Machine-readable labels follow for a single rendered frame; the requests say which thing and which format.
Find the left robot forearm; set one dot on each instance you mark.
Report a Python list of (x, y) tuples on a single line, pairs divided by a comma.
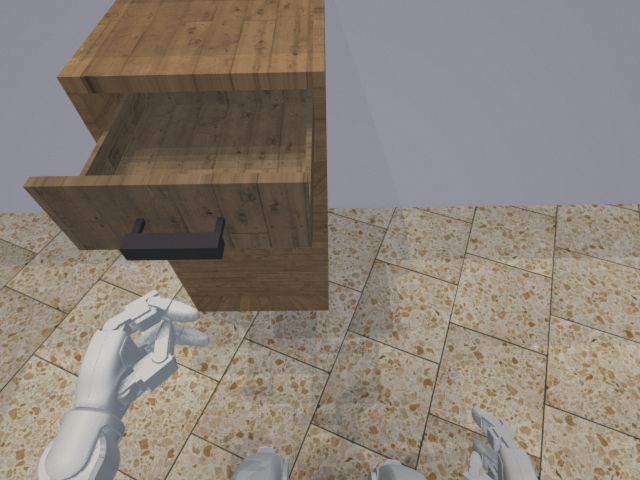
[(85, 448)]

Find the cabinet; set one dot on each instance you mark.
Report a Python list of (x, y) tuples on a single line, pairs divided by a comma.
[(218, 45)]

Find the robot left shin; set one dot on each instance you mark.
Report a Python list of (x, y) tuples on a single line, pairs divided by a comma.
[(266, 450)]

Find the handle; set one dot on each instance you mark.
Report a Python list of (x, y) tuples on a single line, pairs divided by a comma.
[(173, 246)]

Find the left robot thigh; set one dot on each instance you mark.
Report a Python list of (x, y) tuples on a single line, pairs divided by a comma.
[(262, 466)]

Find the robot left hand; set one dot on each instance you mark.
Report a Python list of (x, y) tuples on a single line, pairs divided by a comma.
[(103, 380)]

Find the robot right hand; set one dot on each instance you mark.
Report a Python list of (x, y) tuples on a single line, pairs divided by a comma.
[(511, 463)]

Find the drawer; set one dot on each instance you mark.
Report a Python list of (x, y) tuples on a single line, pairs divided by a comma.
[(179, 160)]

